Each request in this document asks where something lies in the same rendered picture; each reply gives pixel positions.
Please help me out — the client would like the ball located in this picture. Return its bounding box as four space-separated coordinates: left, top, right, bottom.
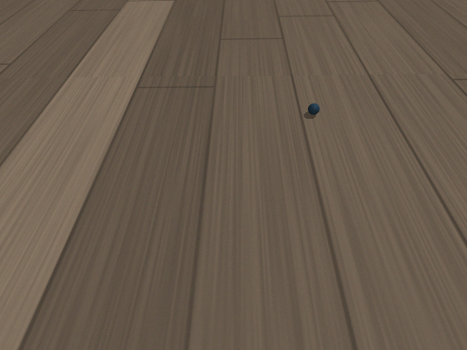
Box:
308 104 320 114

